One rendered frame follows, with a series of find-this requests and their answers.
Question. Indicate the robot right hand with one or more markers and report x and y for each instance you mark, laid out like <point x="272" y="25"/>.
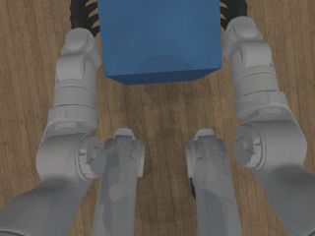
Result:
<point x="235" y="8"/>

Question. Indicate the left robot thigh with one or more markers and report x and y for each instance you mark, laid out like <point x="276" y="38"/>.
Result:
<point x="114" y="213"/>

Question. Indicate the left robot forearm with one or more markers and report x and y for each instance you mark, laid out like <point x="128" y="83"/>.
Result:
<point x="73" y="110"/>

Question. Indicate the robot left hand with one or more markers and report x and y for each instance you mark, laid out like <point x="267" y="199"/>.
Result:
<point x="80" y="16"/>

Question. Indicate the carton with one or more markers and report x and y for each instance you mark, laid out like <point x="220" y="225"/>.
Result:
<point x="159" y="41"/>

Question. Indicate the right robot forearm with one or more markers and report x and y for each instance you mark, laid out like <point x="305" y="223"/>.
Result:
<point x="258" y="97"/>

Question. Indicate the left robot upper arm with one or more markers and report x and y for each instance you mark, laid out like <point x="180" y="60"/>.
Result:
<point x="66" y="165"/>

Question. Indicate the robot thigh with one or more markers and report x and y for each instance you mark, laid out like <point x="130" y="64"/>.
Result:
<point x="217" y="211"/>
<point x="114" y="213"/>

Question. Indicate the right robot upper arm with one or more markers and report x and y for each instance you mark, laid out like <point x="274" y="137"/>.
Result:
<point x="274" y="151"/>

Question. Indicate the right robot thigh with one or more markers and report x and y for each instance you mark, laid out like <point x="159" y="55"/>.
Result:
<point x="217" y="211"/>

